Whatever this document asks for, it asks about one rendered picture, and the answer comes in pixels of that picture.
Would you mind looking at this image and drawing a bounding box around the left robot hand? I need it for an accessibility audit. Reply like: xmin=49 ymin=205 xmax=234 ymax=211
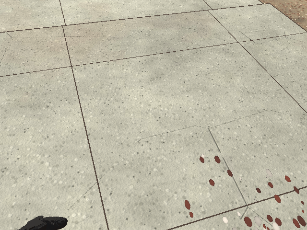
xmin=17 ymin=216 xmax=68 ymax=230

